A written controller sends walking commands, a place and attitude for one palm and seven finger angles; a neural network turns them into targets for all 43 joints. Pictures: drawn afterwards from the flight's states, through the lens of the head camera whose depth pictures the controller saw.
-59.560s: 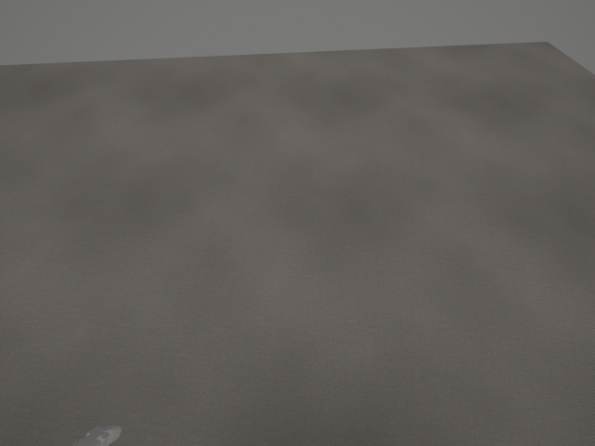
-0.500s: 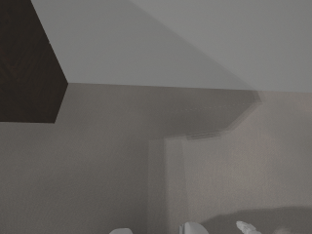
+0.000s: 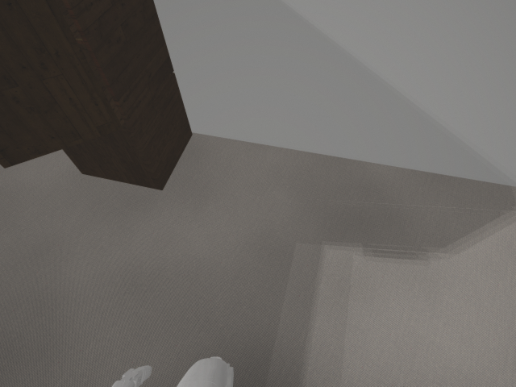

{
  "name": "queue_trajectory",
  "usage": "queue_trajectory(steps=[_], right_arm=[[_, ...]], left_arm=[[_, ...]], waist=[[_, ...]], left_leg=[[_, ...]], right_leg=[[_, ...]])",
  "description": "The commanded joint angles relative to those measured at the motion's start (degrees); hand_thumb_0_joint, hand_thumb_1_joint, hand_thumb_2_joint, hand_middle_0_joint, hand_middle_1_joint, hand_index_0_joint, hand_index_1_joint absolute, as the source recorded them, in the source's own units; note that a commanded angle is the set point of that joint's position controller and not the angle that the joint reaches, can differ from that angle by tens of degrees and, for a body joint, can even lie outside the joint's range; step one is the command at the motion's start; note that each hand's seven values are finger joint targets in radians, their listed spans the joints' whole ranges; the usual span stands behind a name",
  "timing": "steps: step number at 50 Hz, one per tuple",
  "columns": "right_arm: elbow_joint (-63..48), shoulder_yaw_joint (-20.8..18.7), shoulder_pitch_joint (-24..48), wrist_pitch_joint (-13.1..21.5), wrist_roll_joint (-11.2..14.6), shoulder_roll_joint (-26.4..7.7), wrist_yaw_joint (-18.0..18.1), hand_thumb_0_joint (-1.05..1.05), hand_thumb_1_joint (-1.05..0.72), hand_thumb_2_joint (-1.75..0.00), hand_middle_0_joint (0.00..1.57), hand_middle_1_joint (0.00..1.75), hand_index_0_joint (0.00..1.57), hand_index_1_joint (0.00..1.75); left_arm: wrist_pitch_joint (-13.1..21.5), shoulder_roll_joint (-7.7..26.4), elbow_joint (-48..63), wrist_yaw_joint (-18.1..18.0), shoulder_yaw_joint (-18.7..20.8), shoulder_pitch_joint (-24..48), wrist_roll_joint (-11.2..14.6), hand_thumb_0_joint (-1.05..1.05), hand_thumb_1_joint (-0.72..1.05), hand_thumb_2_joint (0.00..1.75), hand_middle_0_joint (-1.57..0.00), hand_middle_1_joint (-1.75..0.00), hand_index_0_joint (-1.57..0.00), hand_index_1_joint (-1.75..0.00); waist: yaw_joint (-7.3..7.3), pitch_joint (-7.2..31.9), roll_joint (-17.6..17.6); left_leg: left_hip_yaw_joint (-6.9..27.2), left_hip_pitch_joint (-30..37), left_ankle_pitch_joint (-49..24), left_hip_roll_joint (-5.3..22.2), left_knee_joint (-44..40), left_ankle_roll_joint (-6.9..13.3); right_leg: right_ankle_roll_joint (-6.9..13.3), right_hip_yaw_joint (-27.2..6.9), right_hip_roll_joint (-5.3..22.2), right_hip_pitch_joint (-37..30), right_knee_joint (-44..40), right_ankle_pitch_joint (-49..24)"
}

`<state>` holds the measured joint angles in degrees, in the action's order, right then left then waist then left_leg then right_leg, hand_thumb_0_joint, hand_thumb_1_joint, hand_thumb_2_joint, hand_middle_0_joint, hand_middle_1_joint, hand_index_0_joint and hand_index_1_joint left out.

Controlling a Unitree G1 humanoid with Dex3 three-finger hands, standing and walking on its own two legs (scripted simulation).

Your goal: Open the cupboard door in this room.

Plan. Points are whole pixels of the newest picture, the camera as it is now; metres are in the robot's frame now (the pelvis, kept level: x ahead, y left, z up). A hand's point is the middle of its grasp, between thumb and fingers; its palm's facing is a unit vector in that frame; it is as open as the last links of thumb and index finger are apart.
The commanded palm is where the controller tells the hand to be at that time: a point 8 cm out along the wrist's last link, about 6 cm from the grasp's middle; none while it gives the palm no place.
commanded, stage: turn to face it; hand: left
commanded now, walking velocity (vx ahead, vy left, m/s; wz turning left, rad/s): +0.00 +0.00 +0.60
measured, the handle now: out of the picture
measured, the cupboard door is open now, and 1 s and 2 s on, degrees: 41 41 41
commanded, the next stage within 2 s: take the last steps up to it in 0.76 s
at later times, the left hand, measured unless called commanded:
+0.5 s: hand out of the picture +0.06 +0.26 -0.17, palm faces +0.30 -0.92 -0.24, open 7.4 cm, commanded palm none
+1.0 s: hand out of the picture +0.01 +0.19 -0.17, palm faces +0.48 -0.85 -0.23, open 7.3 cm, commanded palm none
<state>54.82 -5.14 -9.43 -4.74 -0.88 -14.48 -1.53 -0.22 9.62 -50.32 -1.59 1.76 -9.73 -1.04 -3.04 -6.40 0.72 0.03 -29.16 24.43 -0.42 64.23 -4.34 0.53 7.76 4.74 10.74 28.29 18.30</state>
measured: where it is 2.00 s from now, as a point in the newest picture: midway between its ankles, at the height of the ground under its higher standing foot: (199, 347)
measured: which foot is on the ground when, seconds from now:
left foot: up 0.00-0.18, down 0.20-0.66, up 0.68-1.00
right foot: down 0.00-0.20, up 0.22-0.64, down 0.66-1.00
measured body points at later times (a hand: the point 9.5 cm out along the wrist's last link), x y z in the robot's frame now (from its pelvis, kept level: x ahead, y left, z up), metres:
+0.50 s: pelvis +0.03 +0.03 +0.00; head +0.08 +0.07 +0.45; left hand +0.04 +0.31 -0.15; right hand +0.19 -0.18 -0.13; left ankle +0.00 +0.12 -0.74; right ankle +0.06 -0.13 -0.67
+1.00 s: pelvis +0.07 +0.01 +0.00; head +0.11 +0.03 +0.45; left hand -0.01 +0.24 -0.15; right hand +0.24 -0.19 -0.15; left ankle +0.00 +0.11 -0.70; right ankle +0.08 -0.10 -0.74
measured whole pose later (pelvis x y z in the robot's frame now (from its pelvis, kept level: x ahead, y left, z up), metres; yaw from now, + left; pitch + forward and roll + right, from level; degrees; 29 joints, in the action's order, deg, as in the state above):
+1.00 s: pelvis +0.07 +0.01 +0.00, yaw +27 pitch +1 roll +2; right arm 59.1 -3.3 -8.6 -3.2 -0.7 -11.9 -0.8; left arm 1.3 10.4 -56.5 -1.1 2.9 -14.1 -1.5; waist 0.5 -5.3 -1.2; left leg -2.4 -20.9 26.6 0.4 46.0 -3.0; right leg 0.4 10.2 5.0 8.9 27.4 18.7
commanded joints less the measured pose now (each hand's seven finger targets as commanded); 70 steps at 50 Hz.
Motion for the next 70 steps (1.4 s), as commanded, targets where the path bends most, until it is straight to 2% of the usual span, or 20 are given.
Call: queue_trajectory(steps=[1, 5, 8, 9, 10, 11, 18, 30, 31, 33, 35, 38, 49, 53, 54, 55, 56, 59, 62, 70], right_arm=[[-5.43, 0.23, 6.01, 1.34, 0.17, -1.9, -0.42, 0.0, -0.9, -0.9, 0.2, 0.3, 0.2, 0.3], [-6.21, 0.67, 7.89, 1.97, 0.44, -1.92, -0.44, 0.0, -0.9, -0.9, 0.2, 0.3, 0.2, 0.3], [-5.49, 0.32, 2.86, 2.63, 0.19, -3.53, -0.28, 0.0, -0.9, -0.9, 0.2, 0.3, 0.2, 0.3], [-4.52, -0.53, -1.47, 3.11, -0.11, -6.31, -0.13, 0.0, -0.9, -0.9, 0.2, 0.3, 0.2, 0.3], [-4.29, -2.29, -5.68, 3.62, -0.66, -13.21, 0.27, 0.0, -0.9, -0.9, 0.2, 0.3, 0.2, 0.3], [-3.2, -2.78, -9.37, 3.1, -0.21, -16.51, 0.68, 0.0, -0.9, -0.9, 0.2, 0.3, 0.2, 0.3], [-5.52, -0.28, 0.43, 4.34, -0.29, -9.22, 2.38, 0.0, -0.9, -0.9, 0.2, 0.3, 0.2, 0.3], [-3.97, -0.71, -0.7, 3.6, -0.33, -8.14, 2.53, 0.0, -0.9, -0.9, 0.2, 0.3, 0.2, 0.3], [-4.03, -0.56, -0.54, 3.68, 0.06, -7.11, 2.42, 0.0, -0.9, -0.9, 0.2, 0.3, 0.2, 0.3], [-5.31, 0.27, -1.47, 3.94, 0.74, -1.62, 1.76, 0.0, -0.9, -0.9, 0.2, 0.3, 0.2, 0.3], [-3.53, -0.13, -0.11, 2.58, 0.23, -2.99, 2.06, 0.0, -0.9, -0.9, 0.2, 0.3, 0.2, 0.3], [-1.12, 0.11, -0.49, 1.81, 0.28, -1.78, 1.29, 0.0, -0.9, -0.9, 0.2, 0.3, 0.2, 0.3], [-1.28, 1.63, 5.26, 3.56, 0.14, 0.03, 0.4, 0.0, -0.9, -0.9, 0.2, 0.3, 0.2, 0.3], [0.25, 1.68, -1.07, 4.71, -0.11, -0.66, 0.3, 0.0, -0.9, -0.9, 0.2, 0.3, 0.2, 0.3], [1.61, 0.9, -6.45, 5.23, -0.31, -3.83, 0.69, 0.0, -0.9, -0.9, 0.2, 0.3, 0.2, 0.3], [2.7, -0.71, -12.15, 5.39, -1.19, -9.89, 1.19, 0.0, -0.9, -0.9, 0.2, 0.3, 0.2, 0.3], [3.82, -0.89, -17.21, 5.07, -1.06, -11.59, 1.82, 0.0, -0.9, -0.9, 0.2, 0.3, 0.2, 0.3], [1.69, 0.92, -10.36, 6.14, -0.53, -5.88, 2.82, 0.0, -0.9, -0.9, 0.2, 0.3, 0.2, 0.3], [1.88, 1.91, -9.57, 7.77, -0.19, -3.88, 2.82, 0.0, -0.9, -0.9, 0.2, 0.3, 0.2, 0.3], [6.26, 2.52, -17.45, 8.1, -0.24, -1.99, 2.86, 0.0, -0.9, -0.9, 0.2, 0.3, 0.2, 0.3]], left_arm=[[1.31, 12.61, 2.05, -0.53, 3.39, -5.68, -0.19, 0.0, 0.9, 0.9, -0.2, -0.3, -0.2, -0.3], [1.01, 14.39, 1.02, -0.41, 4.27, -7.0, -0.57, 0.0, 0.9, 0.9, -0.2, -0.3, -0.2, -0.3], [0.87, 15.24, 0.88, 0.01, 4.61, -5.46, -0.13, 0.0, 0.9, 0.9, -0.2, -0.3, -0.2, -0.3], [0.77, 14.8, 1.6, 0.3, 4.51, -4.47, 0.41, 0.0, 0.9, 0.9, -0.2, -0.3, -0.2, -0.3], [0.44, 10.79, 3.82, 0.85, 3.75, -4.17, 0.87, 0.0, 0.9, 0.9, -0.2, -0.3, -0.2, -0.3], [-0.21, 9.35, 6.03, 0.56, 2.72, -0.3, 0.34, 0.0, 0.9, 0.9, -0.2, -0.3, -0.2, -0.3], [-1.76, 8.99, 1.25, 1.06, 3.08, -1.81, -0.13, 0.0, 0.9, 0.9, -0.2, -0.3, -0.2, -0.3], [-0.27, 7.25, 1.46, 0.54, 2.42, -2.54, 0.62, 0.0, 0.9, 0.9, -0.2, -0.3, -0.2, -0.3], [0.4, 8.26, 0.77, 0.29, 2.69, -4.77, 0.58, 0.0, 0.9, 0.9, -0.2, -0.3, -0.2, -0.3], [1.55, 15.58, -0.49, -0.35, 3.91, -8.05, -0.66, 0.0, 0.9, 0.9, -0.2, -0.3, -0.2, -0.3], [1.84, 12.9, -0.53, -0.73, 3.16, -6.22, -0.11, 0.0, 0.9, 0.9, -0.2, -0.3, -0.2, -0.3], [1.66, 9.4, 0.35, -0.71, 2.36, -2.63, 0.12, 0.0, 0.9, 0.9, -0.2, -0.3, -0.2, -0.3], [2.36, 12.41, -5.56, 0.3, 3.96, -10.6, -0.66, 0.0, 0.9, 0.9, -0.2, -0.3, -0.2, -0.3], [2.19, 12.77, -6.26, 1.0, 4.25, -7.28, -0.32, 0.0, 0.9, 0.9, -0.2, -0.3, -0.2, -0.3], [1.99, 11.5, -5.34, 1.37, 4.11, -5.42, 0.11, 0.0, 0.9, 0.9, -0.2, -0.3, -0.2, -0.3], [1.79, 7.52, -3.31, 2.09, 3.36, -4.76, 0.53, 0.0, 0.9, 0.9, -0.2, -0.3, -0.2, -0.3], [1.65, 6.48, -0.82, 1.77, 2.44, 0.96, -0.26, 0.0, 0.9, 0.9, -0.2, -0.3, -0.2, -0.3], [1.25, 6.46, -2.52, 2.23, 2.55, 2.62, -0.36, 0.0, 0.9, 0.9, -0.2, -0.3, -0.2, -0.3], [0.98, 5.96, -5.31, 2.61, 2.46, -2.76, -0.59, 0.0, 0.9, 0.9, -0.2, -0.3, -0.2, -0.3], [1.18, 3.63, -2.73, 2.48, 1.41, 5.45, -0.28, 0.0, 0.9, 0.9, -0.2, -0.3, -0.2, -0.3]], waist=[[4.7, 7.47, -11.55], [5.39, 7.18, -13.65], [2.16, 10.12, -11.12], [-0.56, 13.27, -5.91], [-2.64, 16.5, 11.98], [-3.91, 16.72, 13.81], [2.63, 9.03, 6.35], [3.58, 10.02, 8.12], [4.73, 10.71, 5.32], [5.56, 11.02, -17.2], [4.59, 8.7, -15.72], [2.78, 6.26, -11.24], [6.9, 5.69, -11.03], [2.52, 5.47, -7.94], [-0.39, 7.52, -1.6], [-2.51, 9.65, 15.6], [-4.78, 8.87, 14.78], [-0.17, 1.32, 6.38], [2.85, 2.87, 4.05], [1.29, 0.56, 3.89]], left_leg=[[-3.32, -1.79, 1.06, 1.29, -9.65, -0.1], [-5.97, 3.02, 1.78, 0.81, -20.25, 1.32], [-7.93, 14.74, -7.47, -0.89, -33.72, 2.8], [-5.05, 25.47, -19.06, 1.86, -38.7, 4.65], [17.02, 37.4, -41.53, 18.28, -39.22, 13.27], [23.11, 34.8, -51.76, 26.02, -40.61, 19.63], [10.07, 21.35, -36.36, 13.08, -44.16, 13.37], [14.87, 17.54, -38.53, 10.9, -37.57, 11.99], [14.21, 14.51, -33.59, 8.89, -34.5, 9.78], [1.1, -1.5, 8.55, -3.93, -14.83, 2.46], [4.36, -1.98, 10.09, -0.93, 0.95, 2.18], [2.77, -1.7, 1.11, 0.81, 4.99, 1.32], [-4.13, 3.32, 2.88, 1.2, -22.34, 2.07], [-7.66, 19.64, -5.7, -0.63, -38.36, 3.83], [-2.6, 30.18, -6.99, 2.8, -42.51, 6.43], [17.79, 39.2, -8.7, 17.26, -45.75, 13.54], [24.43, 37.47, -11.53, 22.83, -49.26, 19.08], [17.8, 25.54, -7.44, 17.82, -53.18, 17.14], [8.79, 27.15, -23.64, 13.19, -53.05, 15.23], [4.85, 29.78, -34.08, 12.07, -52.71, 15.87]], right_leg=[[4.88, -4.48, 14.21, -11.17, -5.35, -39.53], [5.15, -3.04, 16.2, -11.07, -2.28, -42.53], [1.86, 0.97, 15.16, -6.59, 6.05, -39.9], [-0.79, 3.08, 13.84, 0.41, 15.1, -34.47], [-5.41, 4.84, 5.13, 18.06, 29.7, 1.96], [-5.19, -1.7, 2.52, 22.21, 37.61, 21.64], [-5.88, -7.3, 1.62, 19.31, 36.13, 4.14], [-4.39, -4.39, -4.1, 1.93, 3.7, -1.87], [-3.91, -5.4, -2.55, -4.5, -4.71, -8.64], [5.94, -24.98, 20.28, -15.17, -8.89, -32.21], [9.34, -23.07, 18.82, -8.24, -7.96, -39.7], [6.55, -10.89, 12.63, -5.52, -7.46, -37.97], [7.79, -11.36, 17.2, -10.69, -9.46, -22.53], [3.94, -6.29, 14.47, 0.2, -4.3, -11.07], [1.25, -2.09, 10.7, 8.36, 5.49, -8.1], [-2.52, 4.55, 1.7, 22.24, 21.89, 10.31], [-1.75, -0.3, 0.2, 28.31, 33.58, 18.63], [-1.02, -6.83, 3.67, 29.35, 41.59, 6.33], [-1.79, -5.23, 3.15, 26.54, 38.74, -0.59], [-2.02, -2.53, 1.78, 25.79, 21.84, -4.2]])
